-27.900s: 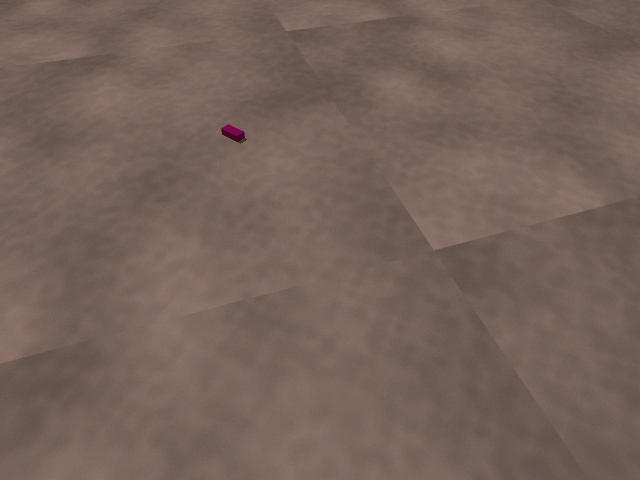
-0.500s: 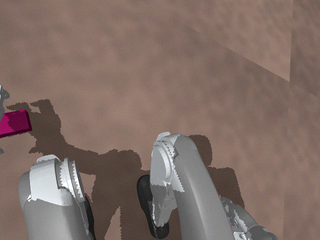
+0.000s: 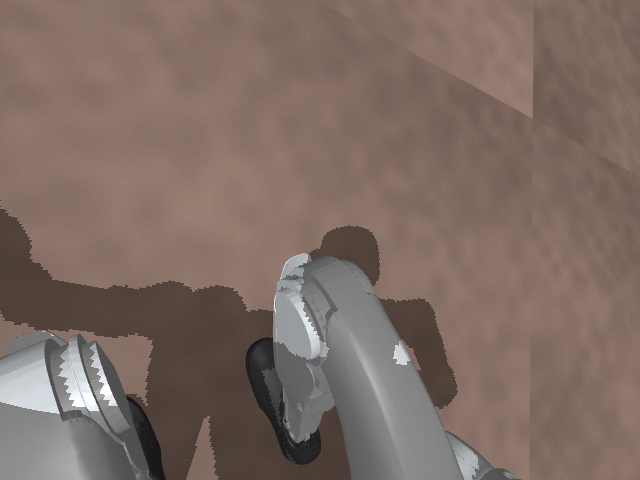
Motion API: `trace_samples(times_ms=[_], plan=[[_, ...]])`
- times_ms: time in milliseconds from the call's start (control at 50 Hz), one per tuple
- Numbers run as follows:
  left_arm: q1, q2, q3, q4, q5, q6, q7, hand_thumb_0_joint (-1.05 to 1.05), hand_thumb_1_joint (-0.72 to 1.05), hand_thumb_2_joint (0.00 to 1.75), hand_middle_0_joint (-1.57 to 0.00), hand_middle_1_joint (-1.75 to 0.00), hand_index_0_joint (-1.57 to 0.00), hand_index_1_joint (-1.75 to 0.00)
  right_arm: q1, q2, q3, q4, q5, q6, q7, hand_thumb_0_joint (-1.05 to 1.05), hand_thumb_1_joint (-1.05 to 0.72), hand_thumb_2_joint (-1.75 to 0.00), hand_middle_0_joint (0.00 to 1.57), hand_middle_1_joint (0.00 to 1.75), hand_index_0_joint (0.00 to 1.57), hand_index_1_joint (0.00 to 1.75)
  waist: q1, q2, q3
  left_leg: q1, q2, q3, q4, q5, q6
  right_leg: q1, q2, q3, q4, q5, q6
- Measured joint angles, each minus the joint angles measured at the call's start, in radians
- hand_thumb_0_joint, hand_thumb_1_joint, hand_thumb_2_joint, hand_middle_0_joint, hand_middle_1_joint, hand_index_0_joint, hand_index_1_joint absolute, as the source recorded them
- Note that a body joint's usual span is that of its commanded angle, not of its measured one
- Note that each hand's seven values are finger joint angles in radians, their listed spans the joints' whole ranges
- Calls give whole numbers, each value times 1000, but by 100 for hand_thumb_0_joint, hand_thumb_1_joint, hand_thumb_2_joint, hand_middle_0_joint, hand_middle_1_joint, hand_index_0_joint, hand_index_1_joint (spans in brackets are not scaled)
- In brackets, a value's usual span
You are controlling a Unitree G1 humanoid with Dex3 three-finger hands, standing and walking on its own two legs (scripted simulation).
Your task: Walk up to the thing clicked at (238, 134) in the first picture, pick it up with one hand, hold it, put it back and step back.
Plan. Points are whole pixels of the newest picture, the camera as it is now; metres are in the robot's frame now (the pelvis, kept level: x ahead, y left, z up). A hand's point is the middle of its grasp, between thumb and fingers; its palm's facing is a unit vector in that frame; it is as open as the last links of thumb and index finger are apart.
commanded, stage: rest palm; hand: left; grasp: from above
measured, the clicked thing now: out of the picture +0.41 +0.34 -0.28
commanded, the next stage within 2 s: close in 0.70 s
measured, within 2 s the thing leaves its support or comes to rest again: neither
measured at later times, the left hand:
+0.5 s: hand out of the picture +0.39 +0.33 -0.25, palm faces -0.43 -0.17 -0.88, open 14.2 cm
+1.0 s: hand out of the picture +0.40 +0.33 -0.26, palm faces -0.42 -0.16 -0.89, open 13.6 cm
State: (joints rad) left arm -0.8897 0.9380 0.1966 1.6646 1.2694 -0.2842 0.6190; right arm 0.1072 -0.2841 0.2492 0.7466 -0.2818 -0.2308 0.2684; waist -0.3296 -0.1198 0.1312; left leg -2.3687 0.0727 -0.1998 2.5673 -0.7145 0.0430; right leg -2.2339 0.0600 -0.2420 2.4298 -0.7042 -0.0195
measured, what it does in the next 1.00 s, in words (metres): stands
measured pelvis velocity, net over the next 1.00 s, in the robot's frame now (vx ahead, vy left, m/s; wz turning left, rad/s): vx -0.01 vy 0.00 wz -0.04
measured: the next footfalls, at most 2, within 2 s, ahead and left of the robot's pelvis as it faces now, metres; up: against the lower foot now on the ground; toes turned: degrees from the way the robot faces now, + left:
none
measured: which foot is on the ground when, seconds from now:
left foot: down 0.00-1.00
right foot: down 0.00-1.00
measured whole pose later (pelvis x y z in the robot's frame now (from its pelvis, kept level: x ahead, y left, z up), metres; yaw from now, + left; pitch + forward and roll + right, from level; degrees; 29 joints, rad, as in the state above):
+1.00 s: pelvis -0.01 +0.00 +0.00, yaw -2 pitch +25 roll -15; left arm -0.91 0.97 0.12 1.71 1.25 -0.25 0.70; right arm 0.03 -0.33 0.30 0.70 -0.28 -0.30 0.31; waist -0.33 -0.17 0.16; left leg -2.34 0.08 -0.24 2.57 -0.71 0.05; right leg -2.19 0.08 -0.27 2.40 -0.68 0.00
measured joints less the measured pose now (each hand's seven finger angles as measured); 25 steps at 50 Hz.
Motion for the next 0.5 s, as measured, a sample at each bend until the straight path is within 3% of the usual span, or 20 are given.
trace_samples(times_ms=[240,500], plan=[[0,10,-42,20,28,-6,58,0,-53,101,-8,-96,-7,-97,-33,-25,14,-19,-7,-31,12,0,-89,-90,20,30,20,30,2,-25,-4,11,0,-17,8,0,3,20,6,-12,-7,6,7],[-21,23,-63,47,8,26,62,0,-52,100,-9,-96,-7,-97,-68,-46,21,-32,-3,-52,25,0,-90,-90,20,30,20,30,-3,-43,7,14,-2,-26,6,4,6,30,9,-19,-19,12,14]])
